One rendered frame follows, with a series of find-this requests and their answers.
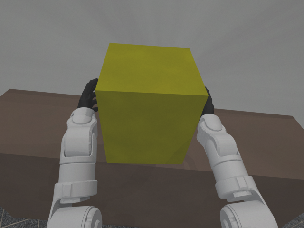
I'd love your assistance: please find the carton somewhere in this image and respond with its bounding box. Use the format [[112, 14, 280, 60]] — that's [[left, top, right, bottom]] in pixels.
[[95, 43, 209, 164]]

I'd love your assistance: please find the pedestal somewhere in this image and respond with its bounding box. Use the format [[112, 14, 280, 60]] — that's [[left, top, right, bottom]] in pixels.
[[0, 89, 304, 228]]

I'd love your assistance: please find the robot right upper arm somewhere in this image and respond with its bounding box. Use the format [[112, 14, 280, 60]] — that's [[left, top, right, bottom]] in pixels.
[[220, 200, 277, 228]]

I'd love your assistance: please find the right robot forearm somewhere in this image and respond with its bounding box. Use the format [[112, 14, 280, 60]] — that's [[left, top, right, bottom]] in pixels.
[[197, 114, 278, 228]]

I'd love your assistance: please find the left robot forearm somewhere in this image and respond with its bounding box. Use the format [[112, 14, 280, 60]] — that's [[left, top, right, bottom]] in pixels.
[[46, 107, 98, 228]]

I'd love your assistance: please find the left robot hand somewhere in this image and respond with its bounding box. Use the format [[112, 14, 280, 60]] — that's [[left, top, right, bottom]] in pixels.
[[77, 78, 98, 112]]

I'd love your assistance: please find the right robot hand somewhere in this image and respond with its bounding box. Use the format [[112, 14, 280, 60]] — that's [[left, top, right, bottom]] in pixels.
[[200, 87, 214, 118]]

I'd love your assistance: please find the robot left upper arm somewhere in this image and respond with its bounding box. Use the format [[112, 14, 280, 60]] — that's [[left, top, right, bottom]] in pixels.
[[47, 206, 102, 228]]

